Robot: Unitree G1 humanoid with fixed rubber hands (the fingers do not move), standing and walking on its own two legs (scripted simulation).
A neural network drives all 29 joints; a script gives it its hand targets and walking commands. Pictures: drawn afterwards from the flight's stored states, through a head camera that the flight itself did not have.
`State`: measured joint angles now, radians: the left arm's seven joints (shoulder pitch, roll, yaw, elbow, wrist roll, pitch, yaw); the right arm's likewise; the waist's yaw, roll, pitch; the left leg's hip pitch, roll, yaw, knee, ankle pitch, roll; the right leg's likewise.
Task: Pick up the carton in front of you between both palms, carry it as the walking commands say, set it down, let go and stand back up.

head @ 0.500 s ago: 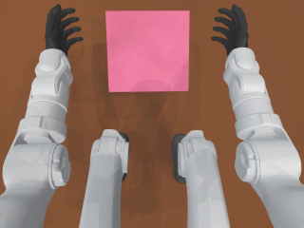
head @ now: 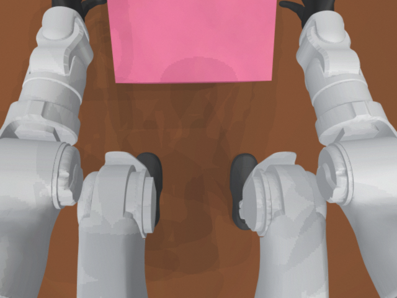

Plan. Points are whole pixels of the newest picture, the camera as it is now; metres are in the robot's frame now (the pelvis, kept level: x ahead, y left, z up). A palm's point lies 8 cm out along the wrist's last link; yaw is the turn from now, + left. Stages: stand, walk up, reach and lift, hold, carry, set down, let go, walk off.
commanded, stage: reach and lift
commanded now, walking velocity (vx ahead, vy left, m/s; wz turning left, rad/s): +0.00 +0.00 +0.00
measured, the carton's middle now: (191, 22) +0.52 +0.02 -0.25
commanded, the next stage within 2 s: none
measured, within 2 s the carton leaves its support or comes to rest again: leaves its support in 0.68 s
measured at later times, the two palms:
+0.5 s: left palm (86, 4) +0.53 +0.17 -0.17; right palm (295, 8) +0.53 -0.13 -0.17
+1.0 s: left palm out of the picture +0.50 +0.16 -0.04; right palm out of the picture +0.51 -0.13 -0.04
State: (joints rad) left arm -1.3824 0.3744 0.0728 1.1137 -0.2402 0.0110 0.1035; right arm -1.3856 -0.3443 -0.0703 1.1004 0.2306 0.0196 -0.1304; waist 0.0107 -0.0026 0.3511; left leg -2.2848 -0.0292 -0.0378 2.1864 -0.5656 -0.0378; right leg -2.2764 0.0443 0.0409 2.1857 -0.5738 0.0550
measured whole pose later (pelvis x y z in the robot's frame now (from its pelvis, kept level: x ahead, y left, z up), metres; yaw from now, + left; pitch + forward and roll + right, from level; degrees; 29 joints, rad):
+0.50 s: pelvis -0.01 +0.00 +0.00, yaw +0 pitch +38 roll -1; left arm -1.46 0.32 0.04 1.20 -0.24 0.01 0.16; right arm -1.46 -0.26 -0.07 1.17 0.20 0.01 -0.18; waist 0.01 0.00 0.34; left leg -2.28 -0.03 -0.04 2.16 -0.54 -0.04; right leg -2.27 0.05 0.04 2.16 -0.54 0.06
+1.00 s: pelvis +0.00 +0.00 +0.04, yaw +0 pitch +41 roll +0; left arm -1.14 0.12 0.35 0.83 0.05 0.29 0.10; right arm -1.13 -0.07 -0.38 0.81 -0.06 0.28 -0.12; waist 0.01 -0.01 -0.04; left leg -2.22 -0.09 -0.08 2.06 -0.54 -0.08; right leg -2.21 0.11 0.07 2.06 -0.56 0.08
